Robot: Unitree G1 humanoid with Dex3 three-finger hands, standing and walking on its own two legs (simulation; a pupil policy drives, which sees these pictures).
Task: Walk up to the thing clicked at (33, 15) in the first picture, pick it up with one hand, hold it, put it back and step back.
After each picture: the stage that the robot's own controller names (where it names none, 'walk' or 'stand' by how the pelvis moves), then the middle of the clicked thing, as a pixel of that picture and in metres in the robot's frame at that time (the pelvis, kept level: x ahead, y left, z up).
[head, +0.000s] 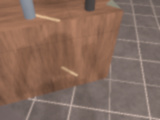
stand; out of the picture +0.90 +0.35 +0.09
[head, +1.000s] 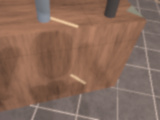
walk; out of the picture +0.79 +0.19 +0.11
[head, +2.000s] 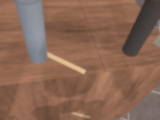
stand; (34, 32) +0.47 +0.19 +0.11
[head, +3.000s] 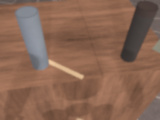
stand; (34, 42) +0.48 +0.20 +0.09
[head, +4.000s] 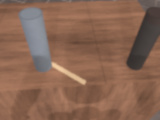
stand; (38, 44) +0.47 +0.18 +0.10
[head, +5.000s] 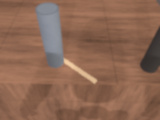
stand; (52, 39) +0.49 +0.14 +0.10
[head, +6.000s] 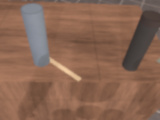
stand; (37, 38) +0.50 +0.20 +0.10
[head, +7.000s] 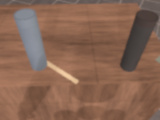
stand; (33, 43) +0.49 +0.21 +0.09
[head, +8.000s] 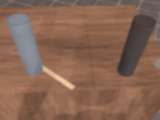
stand; (27, 48) +0.47 +0.22 +0.09
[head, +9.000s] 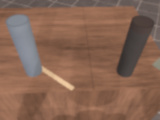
stand; (27, 49) +0.47 +0.22 +0.09
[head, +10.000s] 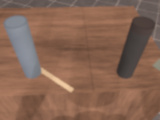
rise first; (25, 51) +0.46 +0.22 +0.09
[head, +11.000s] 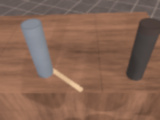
rise first; (39, 51) +0.47 +0.21 +0.09
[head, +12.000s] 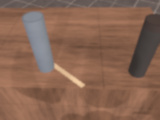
go down; (40, 45) +0.48 +0.21 +0.10
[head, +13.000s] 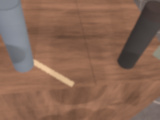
go down; (16, 39) +0.45 +0.19 +0.12
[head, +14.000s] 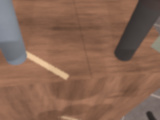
close in; (6, 30) +0.46 +0.20 +0.14
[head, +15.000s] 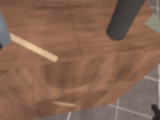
close in; out of the picture +0.50 +0.22 +0.17
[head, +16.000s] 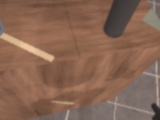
lift; out of the picture +0.53 +0.22 +0.18
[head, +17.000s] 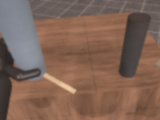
lift; (21, 38) +0.31 +0.14 +0.30
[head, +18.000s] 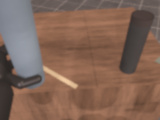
hold; (23, 45) +0.31 +0.15 +0.26
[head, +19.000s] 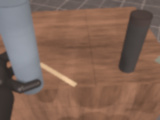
hold; (23, 52) +0.32 +0.16 +0.24
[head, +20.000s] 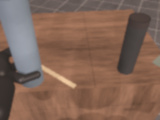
crouch; (23, 45) +0.35 +0.17 +0.23
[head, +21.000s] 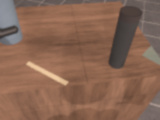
lower; out of the picture +0.46 +0.20 +0.29
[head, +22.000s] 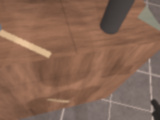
lower; out of the picture +0.54 +0.21 +0.18
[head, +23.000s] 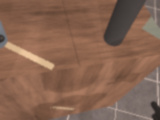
lower; out of the picture +0.51 +0.22 +0.17
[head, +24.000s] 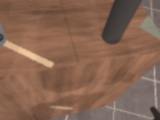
lower; out of the picture +0.51 +0.22 +0.17
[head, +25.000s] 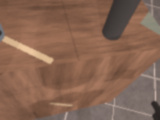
lower; out of the picture +0.52 +0.22 +0.17
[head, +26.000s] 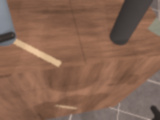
open; out of the picture +0.51 +0.20 +0.17
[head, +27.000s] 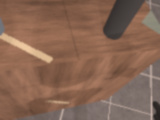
rise; out of the picture +0.52 +0.21 +0.17
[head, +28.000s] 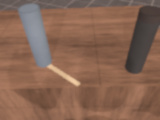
sink last; (37, 39) +0.51 +0.21 +0.14
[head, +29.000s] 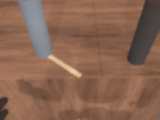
stand; (37, 28) +0.52 +0.20 +0.14
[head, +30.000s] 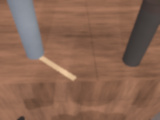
stand; (28, 28) +0.50 +0.21 +0.15
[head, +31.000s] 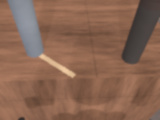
stand; (27, 25) +0.51 +0.21 +0.16
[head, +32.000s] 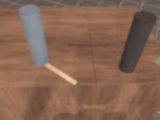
stand; (36, 38) +0.52 +0.20 +0.10
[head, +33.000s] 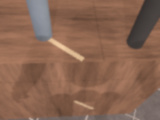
walk; (38, 10) +0.57 +0.16 +0.12
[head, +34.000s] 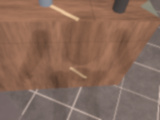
walk; out of the picture +0.80 +0.21 +0.10
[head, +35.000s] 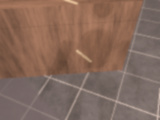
stand; out of the picture +1.11 +0.26 +0.11
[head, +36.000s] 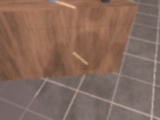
stand; out of the picture +1.13 +0.23 +0.09
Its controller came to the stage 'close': yes
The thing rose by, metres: 0.21
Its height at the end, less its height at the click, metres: +0.00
